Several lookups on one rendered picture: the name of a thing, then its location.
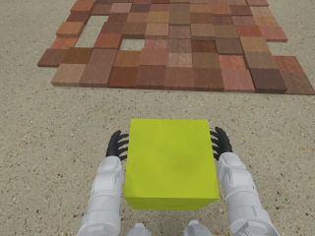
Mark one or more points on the robot right shin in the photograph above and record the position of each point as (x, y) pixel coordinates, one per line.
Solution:
(193, 222)

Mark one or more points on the robot left shin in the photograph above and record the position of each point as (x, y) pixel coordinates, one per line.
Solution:
(141, 225)

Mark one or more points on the robot left forearm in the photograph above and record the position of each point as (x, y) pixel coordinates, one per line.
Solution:
(102, 217)

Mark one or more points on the left robot hand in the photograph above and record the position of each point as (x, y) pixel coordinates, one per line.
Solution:
(113, 145)

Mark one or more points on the right robot hand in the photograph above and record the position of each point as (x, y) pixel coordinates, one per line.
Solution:
(222, 142)

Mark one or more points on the robot shin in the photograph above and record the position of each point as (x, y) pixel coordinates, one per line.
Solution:
(141, 225)
(193, 222)

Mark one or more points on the robot right forearm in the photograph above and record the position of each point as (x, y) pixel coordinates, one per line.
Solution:
(245, 211)

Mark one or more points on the carton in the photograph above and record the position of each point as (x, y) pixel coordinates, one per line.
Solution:
(170, 165)

